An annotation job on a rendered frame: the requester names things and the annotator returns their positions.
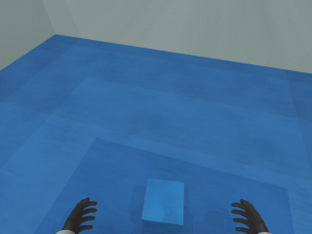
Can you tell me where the robot right hand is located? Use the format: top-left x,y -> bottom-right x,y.
231,199 -> 269,234

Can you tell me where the carton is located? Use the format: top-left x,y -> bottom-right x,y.
141,178 -> 184,234

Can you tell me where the robot left hand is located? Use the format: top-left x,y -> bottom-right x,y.
61,197 -> 97,234

